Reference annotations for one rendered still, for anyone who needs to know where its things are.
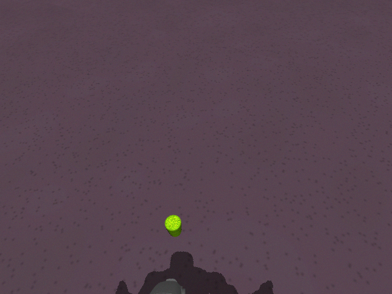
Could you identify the cup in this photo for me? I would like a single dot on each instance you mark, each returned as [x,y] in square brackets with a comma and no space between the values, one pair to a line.
[173,225]

